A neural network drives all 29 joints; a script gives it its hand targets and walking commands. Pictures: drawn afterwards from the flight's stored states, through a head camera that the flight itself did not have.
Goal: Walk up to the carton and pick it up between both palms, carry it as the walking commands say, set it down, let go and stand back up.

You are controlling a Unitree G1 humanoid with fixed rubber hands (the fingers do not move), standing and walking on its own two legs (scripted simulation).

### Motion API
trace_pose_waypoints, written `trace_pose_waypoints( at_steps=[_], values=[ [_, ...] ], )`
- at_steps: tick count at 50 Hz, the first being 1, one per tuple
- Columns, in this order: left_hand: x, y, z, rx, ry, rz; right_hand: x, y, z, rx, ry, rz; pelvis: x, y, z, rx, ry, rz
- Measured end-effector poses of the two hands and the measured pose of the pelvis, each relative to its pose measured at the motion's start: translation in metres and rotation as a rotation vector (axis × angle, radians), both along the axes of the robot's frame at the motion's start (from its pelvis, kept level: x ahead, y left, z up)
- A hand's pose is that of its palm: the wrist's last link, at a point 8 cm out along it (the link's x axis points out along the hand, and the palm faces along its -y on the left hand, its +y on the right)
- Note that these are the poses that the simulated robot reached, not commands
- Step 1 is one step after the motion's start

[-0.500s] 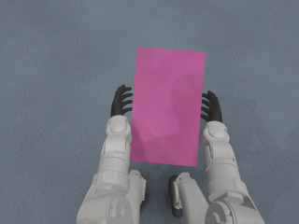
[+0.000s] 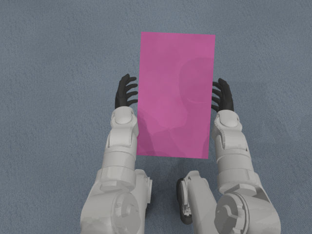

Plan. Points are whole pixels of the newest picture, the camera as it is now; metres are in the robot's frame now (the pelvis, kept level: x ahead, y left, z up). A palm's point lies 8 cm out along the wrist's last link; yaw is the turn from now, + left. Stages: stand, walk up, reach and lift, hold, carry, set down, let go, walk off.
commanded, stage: set down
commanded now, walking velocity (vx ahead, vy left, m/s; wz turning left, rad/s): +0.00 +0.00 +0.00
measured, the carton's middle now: (171, 99) +0.48 -0.01 -0.19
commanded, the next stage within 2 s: none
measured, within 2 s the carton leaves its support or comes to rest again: neither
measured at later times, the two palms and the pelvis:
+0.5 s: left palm (129, 107) +0.45 +0.12 -0.17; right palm (214, 114) +0.44 -0.14 -0.19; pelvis -0.04 +0.01 -0.08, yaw -1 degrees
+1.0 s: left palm (136, 109) +0.47 +0.11 -0.26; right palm (210, 114) +0.46 -0.15 -0.27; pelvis -0.04 +0.00 -0.14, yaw -1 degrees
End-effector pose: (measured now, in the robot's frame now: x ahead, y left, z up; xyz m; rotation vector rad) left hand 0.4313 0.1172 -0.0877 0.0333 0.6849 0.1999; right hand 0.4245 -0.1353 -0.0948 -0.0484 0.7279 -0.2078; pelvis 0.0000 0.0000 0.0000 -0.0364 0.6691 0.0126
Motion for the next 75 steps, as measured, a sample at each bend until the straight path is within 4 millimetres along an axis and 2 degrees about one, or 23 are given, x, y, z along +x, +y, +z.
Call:
trace_pose_waypoints(
  at_steps=[5, 9, 15, 19, 22, 30, 37, 46, 53, 60, 66, 70, 75],
  values=[
    [-0.009, -0.002, -0.034, -0.048, 0.012, 0.022, -0.009, -0.002, -0.032, 0.004, 0.016, -0.014, -0.008, 0.001, -0.018, -0.003, 0.041, -0.003],
    [-0.010, 0.000, -0.052, -0.084, -0.010, 0.040, -0.012, -0.001, -0.047, 0.014, -0.006, -0.030, -0.018, 0.003, -0.036, -0.009, 0.040, -0.006],
    [0.005, 0.003, -0.055, -0.080, -0.077, 0.032, -0.001, 0.002, -0.052, 0.011, -0.069, -0.026, -0.035, 0.006, -0.061, -0.018, -0.008, -0.006],
    [0.016, -0.001, -0.057, -0.024, -0.075, -0.011, 0.008, -0.001, -0.061, -0.010, -0.052, -0.002, -0.042, 0.007, -0.074, -0.021, -0.034, -0.004],
    [0.019, -0.002, -0.068, 0.014, -0.036, -0.036, 0.010, -0.003, -0.075, -0.007, -0.007, 0.017, -0.043, 0.007, -0.081, -0.021, -0.039, -0.003],
    [0.028, 0.000, -0.116, -0.003, 0.038, -0.023, 0.024, -0.003, -0.116, 0.005, 0.060, 0.025, -0.031, 0.005, -0.092, -0.018, 0.003, -0.005],
    [0.041, -0.005, -0.138, -0.074, -0.014, 0.012, 0.047, -0.008, -0.125, -0.012, -0.025, 0.021, -0.022, 0.003, -0.107, -0.016, 0.040, -0.005],
    [0.034, -0.008, -0.163, -0.055, 0.008, 0.005, 0.035, -0.012, -0.158, 0.005, -0.001, 0.019, -0.030, 0.000, -0.129, -0.007, 0.040, -0.011],
    [0.041, -0.011, -0.184, -0.026, -0.014, -0.016, 0.033, -0.014, -0.187, 0.012, -0.004, 0.022, -0.044, -0.003, -0.151, 0.001, 0.008, -0.017],
    [0.051, -0.009, -0.229, -0.010, 0.018, -0.050, 0.047, -0.015, -0.226, 0.009, 0.020, 0.030, -0.048, -0.003, -0.169, 0.004, -0.008, -0.020],
    [0.067, -0.005, -0.266, -0.093, 0.004, 0.003, 0.077, -0.012, -0.249, -0.015, -0.022, 0.062, -0.047, -0.002, -0.180, 0.003, -0.043, -0.022],
    [0.092, -0.002, -0.266, -0.078, -0.030, -0.014, 0.092, -0.010, -0.254, 0.013, -0.084, 0.050, -0.046, -0.001, -0.188, 0.006, -0.084, -0.021],
    [0.098, -0.001, -0.262, -0.049, -0.038, -0.030, 0.096, -0.009, -0.256, 0.037, -0.080, 0.049, -0.042, -0.001, -0.198, 0.008, -0.104, -0.022]
  ],
)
